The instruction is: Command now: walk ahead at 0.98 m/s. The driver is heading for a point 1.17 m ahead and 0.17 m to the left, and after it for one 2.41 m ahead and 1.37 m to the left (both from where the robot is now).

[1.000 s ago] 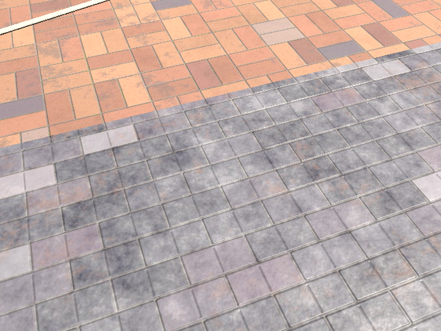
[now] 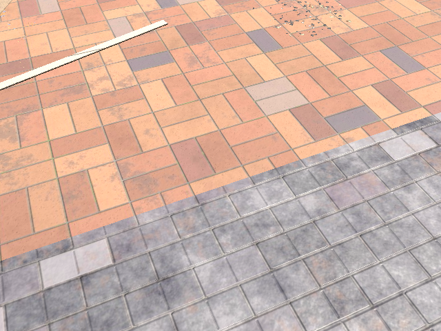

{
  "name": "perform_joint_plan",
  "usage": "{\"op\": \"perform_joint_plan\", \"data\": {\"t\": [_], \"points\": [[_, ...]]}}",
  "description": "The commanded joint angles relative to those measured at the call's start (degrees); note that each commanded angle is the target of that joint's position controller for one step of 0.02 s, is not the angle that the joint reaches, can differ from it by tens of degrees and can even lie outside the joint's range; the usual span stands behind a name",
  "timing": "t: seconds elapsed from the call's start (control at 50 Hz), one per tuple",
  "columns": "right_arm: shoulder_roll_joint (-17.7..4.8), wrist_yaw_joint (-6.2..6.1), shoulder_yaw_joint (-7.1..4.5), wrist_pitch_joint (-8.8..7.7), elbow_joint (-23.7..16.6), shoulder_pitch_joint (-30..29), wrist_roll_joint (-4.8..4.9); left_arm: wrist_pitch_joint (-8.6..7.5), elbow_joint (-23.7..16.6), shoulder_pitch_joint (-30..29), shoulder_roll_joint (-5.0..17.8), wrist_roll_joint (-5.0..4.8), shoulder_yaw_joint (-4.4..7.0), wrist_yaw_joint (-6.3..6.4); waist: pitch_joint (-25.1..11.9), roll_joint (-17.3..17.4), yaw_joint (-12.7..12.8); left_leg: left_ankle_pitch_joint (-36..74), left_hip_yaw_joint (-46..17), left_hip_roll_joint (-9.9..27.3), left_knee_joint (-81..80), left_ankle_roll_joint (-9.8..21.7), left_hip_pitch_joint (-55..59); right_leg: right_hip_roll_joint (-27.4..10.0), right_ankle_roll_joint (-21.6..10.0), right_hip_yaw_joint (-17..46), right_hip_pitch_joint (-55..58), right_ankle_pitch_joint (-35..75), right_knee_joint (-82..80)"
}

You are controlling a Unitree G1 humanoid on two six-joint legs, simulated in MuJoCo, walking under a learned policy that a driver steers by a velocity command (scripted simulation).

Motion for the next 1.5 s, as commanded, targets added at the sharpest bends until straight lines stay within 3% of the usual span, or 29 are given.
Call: {"op": "perform_joint_plan", "data": {"t": [0.02,0.14,0.2,0.24,0.26,0.28,0.32,0.36,0.42,0.5,0.58,0.64,0.68,0.7,0.72,0.74,0.78,0.84,0.94,1.04,1.08,1.12,1.14,1.16,1.18,1.22,1.3,1.44,1.5], "points": [[-4.83,0.29,-0.42,-2.28,-4.19,-3.11,1.08,-0.58,-4.63,-7.27,3.17,-0.34,-0.01,-0.49,10.64,0.38,1.45,9.81,-9.86,12.12,-19.04,3.95,-13.06,-0.29,0.88,-3.86,2.86,11.72,-14.46],[-8.50,-1.21,-0.11,-2.35,-0.99,3.05,0.74,-1.24,-5.75,-14.21,3.75,-0.97,-0.42,-0.43,6.45,4.51,-0.72,55.59,-4.43,15.07,-15.26,0.17,8.63,7.41,-2.67,-10.24,12.23,16.14,-33.36],[-12.35,-3.09,-0.86,-0.24,0.12,1.54,-1.61,-1.12,-1.85,0.32,8.68,-0.94,1.62,1.27,-3.79,9.61,7.55,78.76,-4.63,18.51,7.69,-0.66,15.84,12.50,-4.92,-8.87,26.47,2.03,-33.88],[-10.86,-3.17,-0.82,0.54,-1.68,-3.55,-2.21,-0.70,4.72,23.43,13.97,0.07,4.22,3.35,-14.70,6.71,17.03,55.58,-3.24,15.33,41.98,0.83,-1.01,2.96,-8.28,0.93,53.29,-12.90,-32.36],[-0.78,-1.23,1.31,-0.70,-4.06,3.31,1.46,-0.65,4.66,22.52,17.80,1.17,5.69,3.17,-22.96,-16.07,8.47,-3.39,-5.58,2.60,68.68,-2.72,-28.52,-14.85,-17.32,36.59,72.85,-26.37,-38.50],[-6.85,-1.67,0.55,-1.50,-4.67,-1.28,1.64,-0.59,4.45,19.05,13.99,0.23,5.67,1.86,-21.12,-5.65,10.19,-5.61,-11.66,4.34,71.22,-0.21,-37.71,-13.57,-17.49,44.22,70.76,-28.94,-46.79],[-6.28,-1.52,0.90,-1.86,-7.69,-11.20,1.07,-1.71,6.42,13.77,7.71,0.15,4.49,1.53,-4.12,4.14,6.58,0.76,-10.92,9.95,63.03,0.70,-38.82,-10.24,-13.78,28.01,51.62,-17.31,-51.14],[-3.71,-0.21,1.56,-0.09,-8.70,-11.90,-1.22,-2.61,8.51,13.03,3.97,0.23,3.10,2.02,0.82,4.06,1.64,0.82,-11.61,12.37,57.42,-0.18,-33.41,-5.54,-10.20,19.77,38.00,-14.95,-53.97],[-2.04,1.30,2.35,1.66,-10.95,-16.09,-2.35,-4.09,10.43,14.71,5.28,-1.47,3.03,1.97,6.18,0.99,-0.38,2.56,-9.19,15.60,50.16,-2.47,-36.73,-3.07,-9.30,13.01,30.94,-12.86,-59.95],[-2.84,2.09,3.30,1.14,-15.53,-28.77,-1.50,-5.14,10.60,16.69,6.10,-2.48,2.92,1.00,9.20,2.45,1.76,20.31,-2.26,14.84,27.78,-3.34,-32.04,3.32,-7.00,1.29,26.80,5.58,-63.87],[-3.78,2.11,3.61,0.73,-17.21,-35.31,-0.58,-5.52,12.69,21.64,9.61,-2.85,3.27,1.47,9.98,0.79,4.11,28.87,1.14,11.71,13.72,-0.78,-25.91,-0.38,-5.69,-1.09,38.01,24.12,-66.91],[-7.19,0.89,2.14,0.57,-15.98,-29.84,-1.45,-4.06,13.57,22.73,13.15,-1.22,3.61,2.59,1.76,-3.70,0.52,17.35,2.99,5.38,12.06,1.42,-18.74,-2.95,-3.80,-2.90,51.09,56.16,-51.20],[-11.18,-0.84,-0.08,0.84,-9.29,-8.53,-1.39,-2.24,13.49,19.83,14.92,0.02,4.08,3.86,-8.75,-5.07,-9.83,9.40,0.85,4.45,11.15,3.38,2.35,-2.73,-2.65,-4.14,46.58,56.22,-24.12],[-15.50,-1.96,-1.69,1.17,-7.04,1.93,-2.26,-2.17,12.23,19.78,11.11,0.43,3.33,3.79,-15.23,-1.72,-12.57,-4.14,-9.93,14.56,14.86,4.87,16.36,0.32,-3.03,-4.09,34.44,37.30,-3.52],[-19.45,-1.60,-3.06,1.17,-7.14,0.62,-3.08,-3.18,9.87,27.28,1.60,-3.42,1.36,2.27,-25.03,20.10,-4.03,-17.92,-46.20,31.82,4.51,13.13,33.33,12.07,0.15,-0.68,10.82,-17.26,22.60],[-16.37,-0.62,-3.36,1.51,-7.30,-2.52,-1.73,-3.88,9.12,22.36,7.66,-3.36,2.24,2.74,-23.15,11.55,-5.63,-18.53,-52.74,29.86,-2.90,13.31,31.88,9.98,-1.95,4.76,1.74,-16.70,25.70],[-9.28,-0.45,-2.07,0.25,-5.47,-8.30,-1.58,-4.12,6.14,10.97,7.25,-2.48,1.95,2.77,-5.59,0.62,-2.82,-2.62,-33.36,25.34,-4.34,9.73,12.44,4.23,-2.43,3.73,0.66,-9.67,17.34],[-3.89,-0.92,-0.25,-0.88,-2.66,-8.88,-1.10,-1.37,5.19,10.62,3.37,0.04,1.04,0.91,0.50,2.24,3.35,-1.03,-22.26,19.62,-9.31,6.09,-4.45,1.08,-1.06,4.40,7.78,-10.05,9.04],[-5.50,-0.33,-0.42,-2.23,-1.25,-5.94,0.66,-0.88,-2.50,-6.02,3.64,0.77,-0.21,-0.59,9.64,2.75,2.83,9.85,-12.49,14.25,-17.39,6.34,-12.48,-1.55,2.02,-1.85,4.27,4.21,-13.55],[-10.92,-0.71,-1.64,-2.50,-0.87,-2.30,1.41,-1.54,-4.96,-13.18,5.50,-0.77,-0.54,-0.63,8.38,2.58,0.50,30.83,-12.35,15.84,-19.02,5.15,-4.68,3.64,1.77,-4.80,17.27,16.81,-31.83],[-12.68,-1.04,-1.89,-1.84,-0.46,-1.29,0.84,-1.77,-4.94,-10.82,8.05,-0.26,0.42,0.50,3.91,4.22,1.87,48.56,-12.39,16.44,-9.33,3.56,4.87,6.69,0.68,-4.74,20.80,9.41,-34.65],[-15.25,-1.56,-2.54,-0.66,-0.46,-2.68,-0.24,-2.30,-0.06,6.60,11.57,-0.33,2.28,2.10,-6.54,6.12,10.10,52.57,-11.89,14.88,13.77,1.91,3.13,8.35,-0.28,-3.89,39.48,0.43,-35.19],[-12.59,-1.52,-2.11,-0.56,-1.63,-3.86,-0.63,-2.40,2.11,17.16,15.18,0.54,3.68,3.32,-12.70,5.01,14.23,39.51,-11.61,12.27,30.29,1.63,-7.84,0.62,-0.75,2.56,53.86,-7.85,-32.41],[-0.88,-1.19,0.23,-0.69,-4.35,3.74,1.87,-2.46,2.08,20.32,20.57,3.45,5.31,3.66,-23.40,-12.04,8.65,-2.20,-8.08,5.44,54.55,0.07,-27.63,-19.21,-5.25,30.19,70.73,-28.35,-37.04],[-5.38,-1.45,-0.37,-0.62,-5.92,0.74,2.86,-1.88,1.31,18.23,17.83,1.88,5.29,2.91,-26.61,-13.24,8.91,-8.92,-10.93,4.86,62.52,1.38,-34.37,-20.64,-6.17,46.41,69.02,-36.35,-48.44],[-7.40,-1.29,-0.96,0.30,-6.90,-9.32,1.46,-2.25,1.73,9.62,9.58,1.12,3.93,2.54,-7.55,-2.28,6.80,1.19,-9.76,11.12,59.54,1.34,-38.69,-15.14,-3.52,26.01,51.87,-25.10,-49.60],[-2.14,0.91,-0.44,3.99,-9.61,-12.54,-0.70,-3.56,6.23,10.86,4.44,-0.73,2.70,2.25,0.44,-3.67,1.52,2.33,-8.86,15.57,55.88,-0.28,-36.06,-10.81,-0.64,6.20,37.68,-8.34,-53.95],[-3.55,3.64,0.74,5.03,-17.36,-28.28,-0.70,-5.29,7.95,10.59,7.37,-0.94,3.24,2.43,8.63,-0.03,-0.16,20.49,0.00,13.96,31.91,1.25,-34.50,-5.12,1.94,-16.42,34.36,12.64,-60.62],[-4.35,3.87,0.75,4.75,-17.64,-29.32,-0.42,-4.69,7.89,13.52,11.66,-1.17,3.69,3.37,7.34,-1.93,-0.99,19.86,5.37,9.07,24.95,4.08,-27.56,-6.20,3.26,-20.23,41.91,45.54,-54.24]]}}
